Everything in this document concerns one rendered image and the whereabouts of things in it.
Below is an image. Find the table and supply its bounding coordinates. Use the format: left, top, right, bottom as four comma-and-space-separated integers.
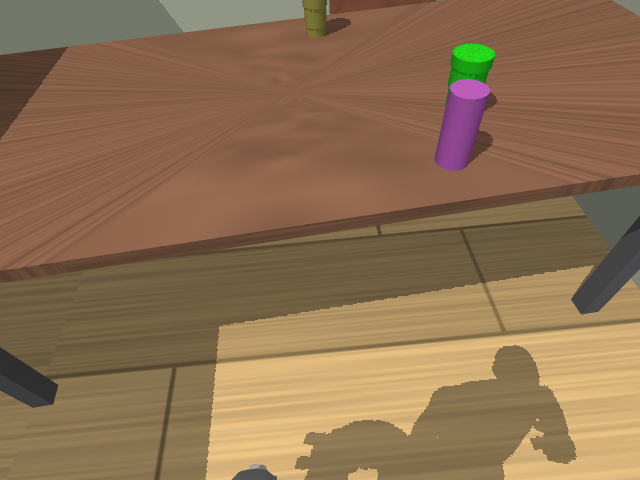
0, 0, 640, 408

